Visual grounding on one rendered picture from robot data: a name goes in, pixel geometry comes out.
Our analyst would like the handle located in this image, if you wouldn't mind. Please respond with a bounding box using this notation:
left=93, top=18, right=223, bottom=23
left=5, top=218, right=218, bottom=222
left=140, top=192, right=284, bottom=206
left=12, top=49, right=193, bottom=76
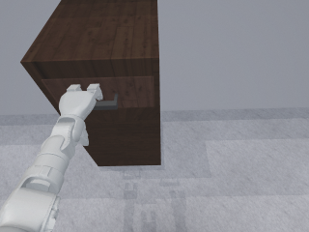
left=93, top=93, right=119, bottom=110

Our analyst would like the robot left forearm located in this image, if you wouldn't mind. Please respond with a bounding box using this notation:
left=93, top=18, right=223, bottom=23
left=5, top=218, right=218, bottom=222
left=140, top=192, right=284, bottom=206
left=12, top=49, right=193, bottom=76
left=0, top=114, right=85, bottom=224

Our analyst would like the left robot upper arm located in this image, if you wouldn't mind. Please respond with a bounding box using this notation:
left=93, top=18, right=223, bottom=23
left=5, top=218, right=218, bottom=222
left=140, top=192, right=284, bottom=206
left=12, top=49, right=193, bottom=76
left=0, top=187, right=61, bottom=232

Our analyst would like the cabinet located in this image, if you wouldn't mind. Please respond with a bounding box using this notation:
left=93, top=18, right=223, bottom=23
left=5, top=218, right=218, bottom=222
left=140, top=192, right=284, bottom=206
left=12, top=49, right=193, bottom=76
left=20, top=0, right=161, bottom=166

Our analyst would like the robot left hand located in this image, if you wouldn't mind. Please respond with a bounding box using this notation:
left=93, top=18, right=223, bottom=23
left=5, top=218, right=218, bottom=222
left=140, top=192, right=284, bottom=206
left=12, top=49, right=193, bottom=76
left=59, top=83, right=103, bottom=146

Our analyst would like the drawer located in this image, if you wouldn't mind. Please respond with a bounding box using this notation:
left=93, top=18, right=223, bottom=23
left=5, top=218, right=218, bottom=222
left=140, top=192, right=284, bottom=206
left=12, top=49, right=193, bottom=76
left=42, top=75, right=155, bottom=108

